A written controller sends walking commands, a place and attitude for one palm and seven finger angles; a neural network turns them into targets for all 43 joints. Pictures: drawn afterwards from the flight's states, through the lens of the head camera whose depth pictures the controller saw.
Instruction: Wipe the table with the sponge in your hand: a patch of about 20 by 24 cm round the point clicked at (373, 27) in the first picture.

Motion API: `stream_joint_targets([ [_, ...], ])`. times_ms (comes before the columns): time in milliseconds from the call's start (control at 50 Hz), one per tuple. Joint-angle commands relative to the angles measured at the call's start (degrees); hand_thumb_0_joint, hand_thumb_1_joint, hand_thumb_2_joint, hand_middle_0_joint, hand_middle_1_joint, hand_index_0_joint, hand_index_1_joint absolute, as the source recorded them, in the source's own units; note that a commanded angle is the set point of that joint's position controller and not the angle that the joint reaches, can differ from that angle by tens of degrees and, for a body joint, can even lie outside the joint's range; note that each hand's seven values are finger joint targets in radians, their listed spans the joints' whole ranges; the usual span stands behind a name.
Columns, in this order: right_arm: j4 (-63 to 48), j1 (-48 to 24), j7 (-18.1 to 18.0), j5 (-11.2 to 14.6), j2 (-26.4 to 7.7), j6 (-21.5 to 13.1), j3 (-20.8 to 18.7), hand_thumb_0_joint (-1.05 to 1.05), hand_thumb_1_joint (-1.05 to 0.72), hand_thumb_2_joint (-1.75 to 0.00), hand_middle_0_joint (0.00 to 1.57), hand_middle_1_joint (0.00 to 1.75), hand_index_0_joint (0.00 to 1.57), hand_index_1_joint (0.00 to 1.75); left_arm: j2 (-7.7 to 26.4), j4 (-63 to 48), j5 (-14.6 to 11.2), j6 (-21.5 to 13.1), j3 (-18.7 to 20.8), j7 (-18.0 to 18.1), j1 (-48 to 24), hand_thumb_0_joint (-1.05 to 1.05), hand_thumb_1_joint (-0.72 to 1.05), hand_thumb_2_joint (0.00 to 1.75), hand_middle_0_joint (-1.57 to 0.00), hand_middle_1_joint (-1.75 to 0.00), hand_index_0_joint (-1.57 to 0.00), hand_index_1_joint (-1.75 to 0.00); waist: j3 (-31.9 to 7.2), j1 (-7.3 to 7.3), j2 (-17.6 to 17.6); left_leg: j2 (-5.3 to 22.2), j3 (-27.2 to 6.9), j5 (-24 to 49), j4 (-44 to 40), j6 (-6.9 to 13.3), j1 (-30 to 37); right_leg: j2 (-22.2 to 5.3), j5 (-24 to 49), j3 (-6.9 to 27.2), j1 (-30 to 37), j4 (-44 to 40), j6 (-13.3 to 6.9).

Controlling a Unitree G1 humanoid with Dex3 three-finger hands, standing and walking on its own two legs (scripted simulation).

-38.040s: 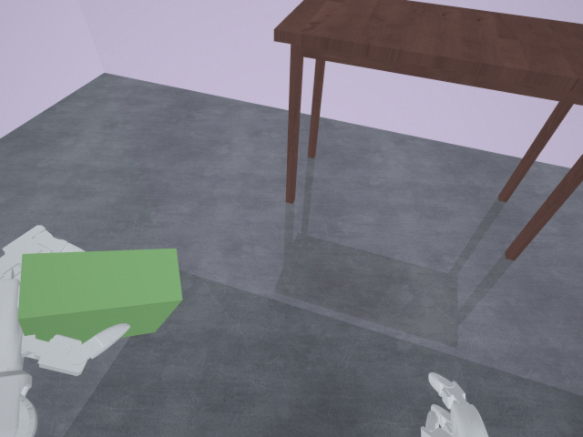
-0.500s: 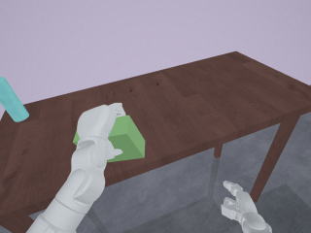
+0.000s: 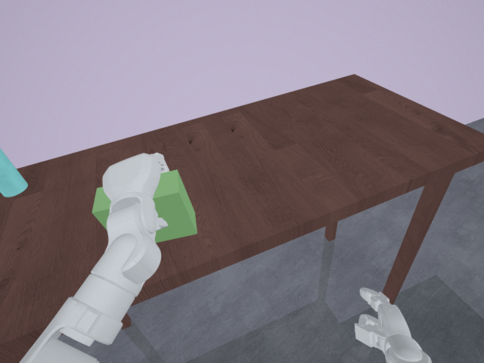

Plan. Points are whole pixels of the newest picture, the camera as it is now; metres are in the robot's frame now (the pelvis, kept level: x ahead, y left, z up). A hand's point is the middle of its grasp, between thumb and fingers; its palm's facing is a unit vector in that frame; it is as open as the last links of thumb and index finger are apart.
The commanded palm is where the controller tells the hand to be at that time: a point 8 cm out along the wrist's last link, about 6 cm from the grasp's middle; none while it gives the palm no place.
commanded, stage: wipe forward along the third lane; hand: left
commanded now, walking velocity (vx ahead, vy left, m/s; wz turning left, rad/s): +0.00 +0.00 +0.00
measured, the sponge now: (154, 219) +0.34 +0.20 +0.09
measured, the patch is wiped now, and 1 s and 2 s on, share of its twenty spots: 0.80 0.95 0.95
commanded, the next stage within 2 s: wipe back along the third lane in 0.98 s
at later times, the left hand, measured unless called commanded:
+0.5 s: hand (141, 182) +0.38 +0.23 +0.15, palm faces +0.03 -0.07 -1.00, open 9.6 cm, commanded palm +0.35 +0.24 +0.18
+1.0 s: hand (134, 170) +0.42 +0.26 +0.15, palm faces +0.00 -0.06 -1.00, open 9.6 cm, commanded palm +0.39 +0.26 +0.18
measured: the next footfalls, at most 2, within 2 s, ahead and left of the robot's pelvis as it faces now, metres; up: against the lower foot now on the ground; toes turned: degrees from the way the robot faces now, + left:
none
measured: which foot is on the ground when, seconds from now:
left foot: down 0.00-1.00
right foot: down 0.00-1.00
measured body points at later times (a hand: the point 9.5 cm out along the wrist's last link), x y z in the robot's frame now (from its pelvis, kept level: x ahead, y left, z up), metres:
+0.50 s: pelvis +0.00 +0.01 +0.00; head -0.03 -0.04 +0.45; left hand +0.37 +0.23 +0.20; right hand +0.20 -0.22 -0.10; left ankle +0.02 +0.16 -0.73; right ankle +0.00 -0.05 -0.74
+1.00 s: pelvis +0.00 +0.03 +0.00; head -0.02 -0.01 +0.45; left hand +0.41 +0.25 +0.20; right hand +0.17 -0.22 -0.11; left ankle +0.02 +0.16 -0.73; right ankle +0.00 -0.05 -0.74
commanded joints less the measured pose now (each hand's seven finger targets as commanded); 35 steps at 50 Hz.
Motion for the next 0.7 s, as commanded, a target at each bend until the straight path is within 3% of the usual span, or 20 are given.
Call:
stream_joint_targets([
  [0,-9.7,-13.9,-0.9,0.3,-4.2,-3.5,-1.3,0.00,-0.90,-0.90,0.20,0.30,0.20,0.30,9.4,2.0,1.9,1.1,5.0,0.6,-19.2,0.00,0.10,1.30,-1.20,-1.60,-1.20,-1.60,-6.6,0.58,-11.8,-3.8,2.7,6.3,-0.7,2.8,-1.1,-4.6,11.0,6.7,1.8,-8.9,3.7],
  [40,-9.2,-13.6,-1.1,0.1,-4.6,-3.5,-1.4,0.00,-0.90,-0.90,0.20,0.30,0.20,0.30,12.6,5.0,2.8,1.3,7.5,0.3,-19.8,0.00,0.10,1.30,-1.20,-1.60,-1.20,-1.60,-7.0,1.15,-11.6,-3.8,2.3,5.7,-0.9,2.7,-1.3,-4.5,9.5,7.7,1.8,-9.2,3.4],
  [60,-9.1,-13.6,-1.2,0.2,-4.5,-3.5,-1.3,0.00,-0.90,-0.90,0.20,0.30,0.20,0.30,10.9,6.0,3.3,1.4,5.4,0.1,-21.9,0.00,0.10,1.30,-1.20,-1.60,-1.20,-1.60,-7.4,0.52,-10.9,-3.9,2.7,5.6,-0.7,2.7,-1.6,-4.8,9.6,7.1,1.8,-9.0,3.6],
  [120,-8.7,-12.8,-0.9,0.1,-4.6,-3.4,-1.3,0.00,-0.90,-0.90,0.20,0.30,0.20,0.30,10.1,9.4,4.5,1.7,4.5,-0.9,-22.1,0.00,0.10,1.30,-1.20,-1.60,-1.20,-1.60,-9.3,0.53,-11.2,-4.0,2.7,6.7,-0.4,2.7,-2.3,-4.9,13.3,6.7,2.9,-7.8,3.8],
  [140,-8.8,-12.7,-0.9,0.0,-4.8,-3.3,-1.4,0.00,-0.90,-0.90,0.20,0.30,0.20,0.30,13.1,10.4,4.9,1.7,7.1,-1.1,-21.3,0.00,0.10,1.30,-1.20,-1.60,-1.20,-1.60,-9.7,0.99,-11.0,-4.0,2.1,6.6,-0.7,2.7,-2.5,-4.7,12.9,7.3,3.3,-7.8,3.5],
  [160,-8.8,-12.6,-0.9,0.1,-4.8,-3.3,-1.3,0.00,-0.90,-0.90,0.20,0.30,0.20,0.30,11.0,11.2,5.4,1.7,4.6,-1.5,-23.0,0.00,0.10,1.30,-1.20,-1.60,-1.20,-1.60,-9.8,0.35,-10.4,-4.1,2.6,6.9,-0.4,2.8,-2.6,-4.8,13.7,6.6,3.2,-7.4,3.7],
  [200,-8.8,-12.1,-0.7,0.2,-4.8,-3.4,-1.4,0.00,-0.90,-0.90,0.20,0.30,0.20,0.30,10.5,13.1,5.9,1.4,4.3,-2.1,-22.0,0.00,0.10,1.30,-1.20,-1.60,-1.20,-1.60,-9.3,0.28,-11.0,-4.1,2.7,6.9,-0.2,2.8,-3.1,-4.8,14.4,6.3,2.9,-7.2,3.9],
  [240,-8.5,-11.0,-0.8,0.1,-5.1,-3.3,-1.4,0.00,-0.90,-0.90,0.20,0.30,0.20,0.30,12.2,15.3,6.2,0.7,5.7,-2.7,-23.3,0.00,0.10,1.30,-1.20,-1.60,-1.20,-1.60,-8.8,0.03,-11.3,-3.9,2.1,6.1,-0.5,2.9,-3.7,-4.6,13.0,6.8,2.1,-7.6,3.7],
  [320,-8.3,-9.2,-1.0,0.1,-5.2,-3.6,-1.7,0.00,-0.90,-0.90,0.20,0.30,0.20,0.30,10.8,17.6,6.3,-1.8,4.7,-3.2,-25.4,0.00,0.10,1.30,-1.20,-1.60,-1.20,-1.60,-8.1,-0.71,-11.0,-3.9,2.4,5.6,-0.2,3.0,-4.0,-4.7,12.8,5.6,0.9,-7.4,3.9],
  [340,-8.4,-8.9,-1.1,-0.1,-5.3,-3.6,-1.7,0.00,-0.90,-0.90,0.20,0.30,0.20,0.30,12.8,18.0,6.1,-2.4,6.7,-3.2,-25.3,0.00,0.10,1.30,-1.20,-1.60,-1.20,-1.60,-8.1,-0.31,-11.7,-3.8,1.7,5.3,-0.7,3.0,-4.2,-4.5,11.8,6.0,0.7,-7.8,3.7],
  [360,-8.3,-8.4,-1.1,0.0,-5.3,-3.7,-1.8,0.00,-0.90,-0.90,0.20,0.30,0.20,0.30,10.6,18.5,6.4,-3.0,4.5,-3.1,-27.0,0.00,0.10,1.30,-1.20,-1.60,-1.20,-1.60,-8.1,-1.00,-11.6,-3.8,2.1,5.2,-0.5,3.2,-4.1,-4.6,11.7,5.2,0.3,-7.5,3.8],
  [380,-8.3,-7.7,-1.0,0.0,-5.2,-3.8,-2.0,0.00,-0.90,-0.90,0.20,0.30,0.20,0.30,10.2,18.6,6.1,-3.6,4.9,-2.8,-26.2,0.00,0.10,1.30,-1.20,-1.60,-1.20,-1.60,-8.7,-0.71,-11.1,-3.9,2.2,5.5,-0.4,3.2,-3.9,-4.6,12.1,4.9,0.6,-7.5,3.8],
  [440,-8.2,-7.1,-1.2,-0.2,-5.4,-3.7,-2.2,0.00,-0.90,-0.90,0.20,0.30,0.20,0.30,12.6,19.9,6.2,-4.9,7.4,-2.1,-27.2,0.00,0.10,1.30,-1.20,-1.60,-1.20,-1.60,-8.7,-0.39,-11.2,-3.8,1.6,5.5,-0.9,3.1,-4.3,-4.3,11.9,5.2,0.3,-7.8,3.6],
  [480,-8.0,-6.4,-1.1,0.0,-5.3,-3.8,-2.4,0.00,-0.90,-0.90,0.20,0.30,0.20,0.30,9.8,20.6,6.2,-5.4,5.0,-1.4,-28.3,0.00,0.10,1.30,-1.20,-1.60,-1.20,-1.60,-8.8,-0.84,-10.9,-3.9,2.1,4.9,-0.9,3.2,-3.9,-4.2,10.5,4.1,-0.4,-7.8,3.7],
  [540,-7.3,-5.7,-1.2,0.0,-5.4,-3.8,-2.4,0.00,-0.90,-0.90,0.20,0.30,0.20,0.30,11.9,23.1,6.4,-5.8,6.7,-0.6,-31.6,0.00,0.10,1.30,-1.20,-1.60,-1.20,-1.60,-8.3,-0.95,-10.7,-3.7,1.5,3.8,-1.7,3.0,-4.3,-4.0,8.0,4.1,-1.6,-8.4,3.4],
  [560,-7.3,-5.4,-1.1,0.1,-5.4,-3.9,-2.5,0.00,-0.90,-0.90,0.20,0.30,0.20,0.30,9.9,23.7,6.5,-6.0,4.7,-0.4,-32.5,0.00,0.10,1.30,-1.20,-1.60,-1.20,-1.60,-8.1,-1.36,-9.9,-3.8,1.8,3.7,-1.6,3.1,-4.2,-4.0,7.7,3.6,-1.8,-8.2,3.5],
  [600,-6.7,-4.8,-1.1,0.1,-5.5,-4.1,-2.7,0.00,-0.90,-0.90,0.20,0.30,0.20,0.30,9.4,25.1,6.5,-6.2,4.4,0.1,-33.9,0.00,0.10,1.30,-1.20,-1.60,-1.20,-1.60,-9.1,-1.59,-10.8,-3.9,2.0,3.9,-1.4,3.2,-3.9,-4.1,8.5,3.3,-1.7,-8.1,3.6],
  [620,-6.7,-4.4,-1.0,0.0,-5.5,-4.1,-2.8,0.00,-0.90,-0.90,0.20,0.30,0.20,0.30,9.9,25.6,6.4,-6.3,5.0,0.4,-34.0,0.00,0.10,1.30,-1.20,-1.60,-1.20,-1.60,-9.8,-1.41,-10.7,-3.9,2.0,4.4,-1.3,3.2,-3.9,-4.1,9.4,3.3,-1.1,-8.1,3.6],
  [640,-6.6,-4.6,-1.1,-0.1,-5.6,-3.9,-2.8,0.00,-0.90,-0.90,0.20,0.30,0.20,0.30,12.9,26.2,6.4,-6.4,7.8,0.6,-33.1,0.00,0.10,1.30,-1.20,-1.60,-1.20,-1.60,-10.5,-0.77,-11.1,-3.8,1.5,4.3,-1.7,3.1,-4.3,-3.9,8.8,3.8,-0.5,-8.4,3.5],
  [680,-6.2,-3.8,-1.1,0.1,-5.5,-3.9,-2.7,0.00,-0.90,-0.90,0.20,0.30,0.20,0.30,10.2,28.2,6.6,-6.5,5.2,1.0,-36.3,0.00,0.10,1.30,-1.20,-1.60,-1.20,-1.60,-9.8,-1.73,-10.8,-3.8,1.9,4.0,-1.6,3.2,-4.3,-4.0,8.6,3.0,-1.5,-8.0,3.6],
])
